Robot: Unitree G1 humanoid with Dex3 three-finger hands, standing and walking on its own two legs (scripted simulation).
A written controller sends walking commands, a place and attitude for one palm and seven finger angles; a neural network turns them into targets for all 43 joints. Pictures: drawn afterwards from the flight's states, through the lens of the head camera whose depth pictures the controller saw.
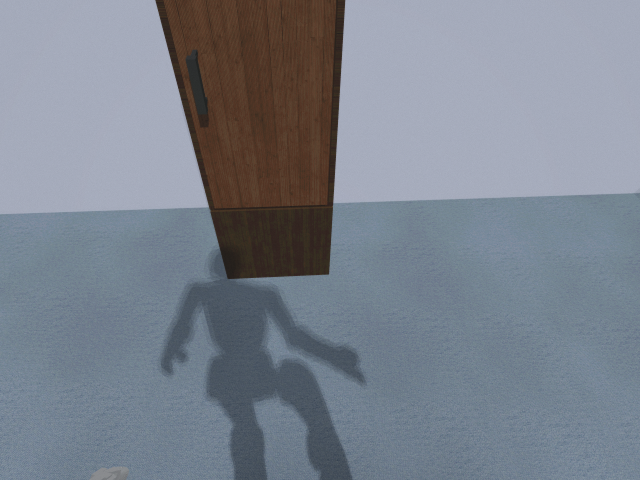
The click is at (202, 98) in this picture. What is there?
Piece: cupboard door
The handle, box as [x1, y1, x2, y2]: [185, 50, 207, 113]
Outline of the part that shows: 192,50 191,54 187,56 185,59 198,113 206,113 207,100 204,96 196,58 197,51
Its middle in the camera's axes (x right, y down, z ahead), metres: -0.29 -0.36 +0.90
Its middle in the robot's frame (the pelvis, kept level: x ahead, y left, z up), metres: +0.92 +0.34 +0.06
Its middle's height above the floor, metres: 0.83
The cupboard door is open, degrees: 0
